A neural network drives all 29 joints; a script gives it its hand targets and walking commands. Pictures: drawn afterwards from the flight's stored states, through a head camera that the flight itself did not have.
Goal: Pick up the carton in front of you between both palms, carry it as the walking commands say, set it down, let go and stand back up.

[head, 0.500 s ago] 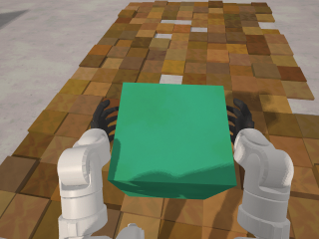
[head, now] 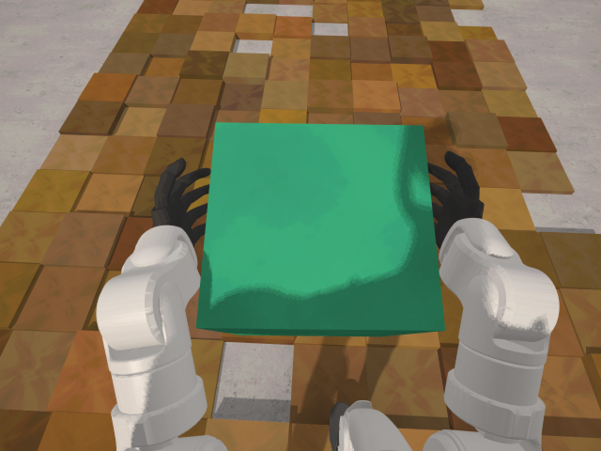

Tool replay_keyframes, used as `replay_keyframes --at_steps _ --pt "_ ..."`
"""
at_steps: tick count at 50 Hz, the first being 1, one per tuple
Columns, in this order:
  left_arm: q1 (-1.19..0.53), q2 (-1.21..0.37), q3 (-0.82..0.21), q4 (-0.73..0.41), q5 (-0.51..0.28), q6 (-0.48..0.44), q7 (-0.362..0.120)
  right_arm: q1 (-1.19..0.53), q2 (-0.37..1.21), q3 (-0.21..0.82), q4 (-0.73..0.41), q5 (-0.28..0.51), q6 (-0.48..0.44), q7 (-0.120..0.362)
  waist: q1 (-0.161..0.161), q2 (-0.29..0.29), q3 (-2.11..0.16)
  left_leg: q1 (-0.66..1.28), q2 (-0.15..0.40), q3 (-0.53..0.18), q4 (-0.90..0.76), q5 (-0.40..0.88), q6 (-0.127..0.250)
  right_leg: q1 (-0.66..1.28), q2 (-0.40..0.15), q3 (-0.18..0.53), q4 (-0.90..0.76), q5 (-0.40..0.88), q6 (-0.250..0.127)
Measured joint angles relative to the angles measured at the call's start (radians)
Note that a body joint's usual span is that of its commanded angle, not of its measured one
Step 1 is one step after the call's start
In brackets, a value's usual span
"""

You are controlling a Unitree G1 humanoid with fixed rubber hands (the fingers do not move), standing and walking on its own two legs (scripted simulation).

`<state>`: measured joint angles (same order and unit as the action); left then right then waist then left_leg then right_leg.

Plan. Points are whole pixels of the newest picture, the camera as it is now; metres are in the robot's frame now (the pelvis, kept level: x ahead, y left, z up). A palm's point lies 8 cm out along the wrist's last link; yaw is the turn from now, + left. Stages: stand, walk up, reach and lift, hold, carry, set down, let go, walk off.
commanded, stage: carry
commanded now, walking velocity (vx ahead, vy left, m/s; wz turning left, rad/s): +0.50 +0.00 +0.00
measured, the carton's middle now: (314, 250) +0.36 -0.02 +0.07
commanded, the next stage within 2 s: none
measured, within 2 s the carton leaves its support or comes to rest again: neither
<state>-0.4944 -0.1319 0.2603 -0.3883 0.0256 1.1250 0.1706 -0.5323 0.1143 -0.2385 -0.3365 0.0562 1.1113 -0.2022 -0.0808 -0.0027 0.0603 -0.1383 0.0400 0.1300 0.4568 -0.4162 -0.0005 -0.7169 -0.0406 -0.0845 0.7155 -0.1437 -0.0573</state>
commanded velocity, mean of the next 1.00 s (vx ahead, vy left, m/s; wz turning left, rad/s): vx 0.50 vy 0.00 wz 0.25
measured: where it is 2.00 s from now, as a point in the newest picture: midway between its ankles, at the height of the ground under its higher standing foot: (246, 157)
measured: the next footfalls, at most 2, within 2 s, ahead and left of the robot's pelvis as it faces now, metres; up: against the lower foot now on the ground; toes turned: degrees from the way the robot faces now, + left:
right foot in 0.04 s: +0.23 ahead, -0.10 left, +0.02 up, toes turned -5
left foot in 0.46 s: +0.47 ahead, +0.10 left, +0.03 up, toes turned +12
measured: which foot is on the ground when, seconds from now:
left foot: down 0.00-0.06, up 0.08-0.44, down 0.46-0.80, up 0.82-1.00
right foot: up 0.00-0.02, down 0.04-0.56, up 0.58-0.78, down 0.80-1.00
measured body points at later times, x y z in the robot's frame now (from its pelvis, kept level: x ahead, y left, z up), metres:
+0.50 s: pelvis +0.35 -0.01 +0.02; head +0.37 -0.01 +0.47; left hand +0.68 +0.17 +0.13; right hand +0.71 -0.13 +0.13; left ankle +0.43 +0.09 -0.69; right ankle +0.21 -0.10 -0.70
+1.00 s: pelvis +0.70 +0.02 +0.04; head +0.74 +0.03 +0.48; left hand +0.91 +0.31 +0.10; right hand +1.06 +0.05 +0.10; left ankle +0.66 +0.11 -0.66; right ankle +0.70 -0.07 -0.70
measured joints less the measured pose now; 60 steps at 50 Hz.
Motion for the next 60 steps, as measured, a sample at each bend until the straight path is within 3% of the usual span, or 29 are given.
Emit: replay_keyframes --at_steps 2,3,6,9,14,21,23,25,28,30,32,34,36,39,40,43,45,47,49,52,54,57,58,60 --pt "-0.025 0.016 -0.015 0.041 -0.002 0.009 -0.004 -0.012 -0.017 -0.003 0.018 -0.009 0.015 0.003 0.042 -0.004 -0.021 0.023 0.017 0.004 0.121 -0.063 -0.006 0.094 0.019 -0.042 -0.124 0.073 -0.006" --pt "-0.037 0.02 -0.018 0.066 -0.005 0.009 -0.005 -0.026 -0.034 -0.003 0.038 -0.009 0.021 0.006 0.072 0.017 -0.021 -0.008 0.038 -0.018 0.26 -0.055 0.0 0.103 0.035 -0.057 -0.084 0.048 -0.017" --pt "-0.052 0.028 -0.027 0.137 -0.015 0.029 0.007 -0.037 -0.052 -0.013 0.101 -0.019 0.044 0.02 0.132 0.029 -0.022 -0.196 -0.018 -0.136 0.752 -0.036 0.022 0.142 0.055 -0.062 -0.033 -0.047 -0.047" --pt "-0.034 0.022 -0.012 0.176 -0.024 0.046 0.011 -0.019 -0.003 -0.047 0.121 -0.062 0.063 0.03 0.159 0.01 -0.023 -0.35 -0.045 -0.132 0.891 0.011 0.036 0.229 0.056 -0.051 -0.115 -0.064 -0.039" --pt "-0.012 0.011 0.011 0.212 -0.025 0.012 -0.006 0.022 0.054 -0.063 0.119 -0.129 0.03 0.054 0.169 -0.01 -0.033 -0.47 -0.039 -0.088 0.579 0.026 0.036 0.377 0.043 -0.035 -0.258 -0.083 -0.033" --pt "0.019 -0.005 -0.021 0.255 -0.001 -0.039 -0.03 0.096 0.032 -0.039 0.11 -0.134 -0.003 0.068 0.134 0.027 -0.083 -0.496 -0.015 -0.058 0.239 0.389 0.048 0.561 0.045 -0.096 -0.286 -0.089 0.0" --pt "0.034 -0.006 -0.034 0.251 0.006 -0.04 -0.03 0.109 0.023 -0.032 0.112 -0.124 -0.004 0.067 0.121 0.018 -0.098 -0.464 -0.018 -0.043 0.2 0.352 0.063 0.622 0.037 -0.117 -0.277 -0.104 0.014" --pt "0.044 -0.002 -0.046 0.243 0.005 -0.037 -0.024 0.112 0.013 -0.027 0.115 -0.107 -0.002 0.063 0.107 -0.006 -0.106 -0.396 -0.039 -0.023 0.179 0.236 0.07 0.651 0.009 -0.135 -0.24 -0.006 0.023" --pt "0.048 0.026 -0.038 0.21 -0.012 -0.022 -0.012 0.069 0.008 -0.007 0.15 -0.084 -0.008 0.047 0.069 -0.066 -0.094 -0.237 -0.115 0.028 0.006 0.175 0.043 0.588 -0.083 -0.098 0.003 0.043 0.059" --pt "0.04 0.053 -0.011 0.178 -0.025 -0.02 -0.012 0.013 0.014 0.016 0.182 -0.081 -0.021 0.032 0.025 -0.055 -0.08 -0.196 -0.15 0.002 -0.053 0.117 0.04 0.417 -0.062 0.022 0.318 -0.185 0.102" --pt "0.034 0.06 0.017 0.16 -0.041 -0.024 -0.012 -0.009 0.011 0.039 0.191 -0.076 -0.031 0.02 -0.01 -0.019 -0.055 -0.182 -0.161 -0.053 -0.046 0.091 0.054 0.236 -0.016 0.103 0.538 -0.374 0.107" --pt "0.04 0.036 0.032 0.151 -0.034 -0.029 -0.017 0.012 0.007 0.046 0.169 -0.066 -0.029 0.011 -0.028 0.013 -0.042 -0.143 -0.152 -0.12 -0.048 0.031 0.048 0.112 -0.007 0.119 0.501 -0.438 0.098" --pt "0.053 0.005 0.035 0.149 -0.019 -0.035 -0.024 0.04 0.006 0.036 0.149 -0.057 -0.024 0.01 -0.035 0.028 -0.04 -0.091 -0.129 -0.168 -0.061 -0.064 0.025 0.056 -0.013 0.101 0.284 -0.365 0.1" --pt "0.063 -0.032 0.011 0.178 0.018 -0.054 -0.035 0.075 -0.007 0.006 0.141 -0.044 -0.023 0.027 0.002 0.022 -0.034 -0.037 -0.086 -0.175 0.041 -0.211 -0.028 0.12 -0.012 0.032 -0.048 -0.202 0.1" --pt "0.059 -0.04 -0.002 0.192 0.034 -0.056 -0.035 0.088 -0.012 -0.004 0.14 -0.046 -0.025 0.035 0.025 -0.001 -0.035 -0.055 -0.081 -0.157 0.167 -0.223 -0.02 0.171 -0.017 0.017 -0.098 -0.223 0.082" --pt "0.096 -0.045 -0.036 0.223 0.059 -0.078 -0.023 0.086 -0.032 -0.012 0.199 -0.046 -0.039 0.064 0.104 0.013 -0.041 -0.207 -0.079 -0.197 0.616 -0.199 0.029 0.236 0.04 -0.001 -0.021 -0.524 -0.091" --pt "0.128 -0.031 -0.046 0.232 0.046 -0.069 -0.011 0.096 -0.009 -0.021 0.224 -0.068 -0.036 0.073 0.145 0.01 -0.045 -0.301 -0.076 -0.162 0.75 -0.164 0.037 0.303 0.057 0.0 -0.081 -0.509 -0.168" --pt "0.14 -0.016 -0.046 0.247 0.024 -0.066 -0.007 0.115 0.026 -0.034 0.228 -0.101 -0.042 0.081 0.183 0.001 -0.049 -0.353 -0.073 -0.118 0.681 -0.178 0.032 0.366 0.059 0.021 -0.157 -0.449 -0.146" --pt "0.13 0.001 -0.045 0.27 -0.003 -0.07 -0.012 0.131 0.053 -0.042 0.221 -0.142 -0.059 0.084 0.213 -0.015 -0.054 -0.365 -0.083 -0.085 0.484 -0.182 0.022 0.419 0.055 0.051 -0.216 -0.357 -0.113" --pt "0.106 0.024 -0.049 0.303 -0.029 -0.09 0.002 0.138 0.082 -0.036 0.22 -0.196 -0.089 0.08 0.229 -0.027 -0.068 -0.288 -0.1 -0.055 0.135 0.032 0.023 0.468 0.043 0.074 -0.209 -0.183 -0.022" --pt "0.091 0.047 -0.05 0.32 -0.044 -0.098 0.001 0.13 0.083 -0.021 0.237 -0.219 -0.106 0.076 0.211 -0.044 -0.097 -0.208 -0.111 -0.027 0.012 0.228 0.048 0.475 0.033 0.087 -0.111 -0.218 -0.027" --pt "0.074 0.072 -0.046 0.345 -0.063 -0.098 -0.004 0.117 0.08 -0.009 0.258 -0.212 -0.107 0.064 0.148 -0.034 -0.135 -0.162 -0.099 0.016 0.032 0.399 0.2 0.378 0.039 0.079 0.211 -0.293 -0.001" --pt "0.066 0.071 -0.044 0.35 -0.063 -0.092 -0.006 0.124 0.074 -0.004 0.251 -0.196 -0.1 0.061 0.129 -0.027 -0.148 -0.139 -0.086 0.024 0.031 0.438 0.233 0.342 0.041 0.068 0.286 -0.278 0.003" --pt "0.05 0.064 -0.038 0.342 -0.056 -0.072 -0.009 0.134 0.057 0.005 0.235 -0.16 -0.088 0.044 0.095 -0.027 -0.169 -0.077 -0.07 0.034 0.017 0.389 0.216 0.275 0.034 0.054 0.339 -0.22 0.011"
